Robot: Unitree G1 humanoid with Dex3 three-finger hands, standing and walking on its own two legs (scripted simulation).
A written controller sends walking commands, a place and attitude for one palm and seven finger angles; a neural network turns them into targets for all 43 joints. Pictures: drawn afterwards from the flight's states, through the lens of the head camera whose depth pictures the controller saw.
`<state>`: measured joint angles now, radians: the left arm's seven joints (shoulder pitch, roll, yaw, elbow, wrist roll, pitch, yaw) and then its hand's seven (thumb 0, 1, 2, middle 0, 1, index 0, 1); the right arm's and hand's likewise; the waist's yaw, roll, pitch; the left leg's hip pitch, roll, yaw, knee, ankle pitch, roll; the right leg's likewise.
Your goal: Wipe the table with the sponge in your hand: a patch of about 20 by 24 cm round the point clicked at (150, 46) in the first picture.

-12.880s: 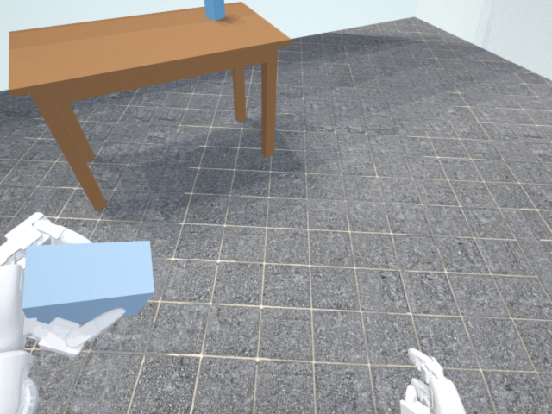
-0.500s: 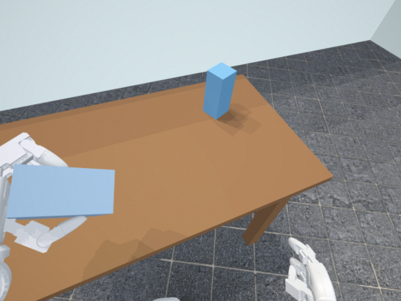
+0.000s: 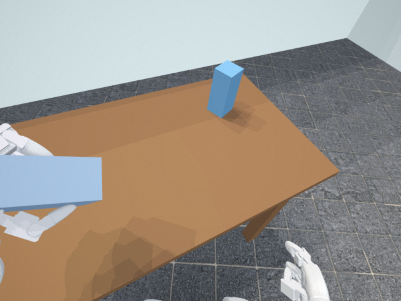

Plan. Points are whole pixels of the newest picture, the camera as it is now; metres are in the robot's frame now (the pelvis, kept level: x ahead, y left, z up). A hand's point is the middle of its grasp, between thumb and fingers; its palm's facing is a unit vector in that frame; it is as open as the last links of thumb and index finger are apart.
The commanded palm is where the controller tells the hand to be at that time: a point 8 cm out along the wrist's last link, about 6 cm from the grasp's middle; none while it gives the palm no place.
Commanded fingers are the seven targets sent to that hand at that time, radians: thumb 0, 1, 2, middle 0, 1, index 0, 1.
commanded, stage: come to a stop and stand still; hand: left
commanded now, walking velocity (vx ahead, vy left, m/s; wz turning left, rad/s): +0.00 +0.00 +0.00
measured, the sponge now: (63, 184) +0.24 +0.23 +0.15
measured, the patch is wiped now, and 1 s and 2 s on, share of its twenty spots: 0.00 0.00 0.00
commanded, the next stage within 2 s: look again from close up in 0.22 s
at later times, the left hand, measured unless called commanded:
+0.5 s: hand (32, 192) +0.21 +0.25 +0.17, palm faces +0.37 -0.87 -0.32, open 10.0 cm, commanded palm +0.15 +0.29 +0.19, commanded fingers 0.00 0.10 1.30 -1.20 -1.60 -1.20 -1.60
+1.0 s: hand (42, 191) +0.21 +0.24 +0.18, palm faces +0.36 -0.86 -0.36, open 10.0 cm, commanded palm +0.15 +0.27 +0.19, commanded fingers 0.00 0.10 1.30 -1.20 -1.60 -1.20 -1.60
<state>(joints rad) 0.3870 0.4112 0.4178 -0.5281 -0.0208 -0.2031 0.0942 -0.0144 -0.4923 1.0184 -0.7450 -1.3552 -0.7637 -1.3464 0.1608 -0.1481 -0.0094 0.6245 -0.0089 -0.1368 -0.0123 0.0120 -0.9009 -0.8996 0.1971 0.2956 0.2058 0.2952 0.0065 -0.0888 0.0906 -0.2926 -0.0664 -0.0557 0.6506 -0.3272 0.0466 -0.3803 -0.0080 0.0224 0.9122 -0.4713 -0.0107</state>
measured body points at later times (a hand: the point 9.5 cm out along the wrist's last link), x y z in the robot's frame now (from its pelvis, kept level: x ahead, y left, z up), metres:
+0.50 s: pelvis +0.00 +0.01 +0.02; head +0.01 +0.03 +0.47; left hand +0.19 +0.29 +0.19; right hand +0.17 -0.22 -0.05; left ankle +0.02 +0.09 -0.72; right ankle +0.01 -0.09 -0.72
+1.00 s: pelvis +0.00 -0.01 +0.02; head +0.01 +0.01 +0.47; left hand +0.19 +0.28 +0.20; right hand +0.18 -0.23 -0.06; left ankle +0.02 +0.09 -0.72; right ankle +0.01 -0.09 -0.72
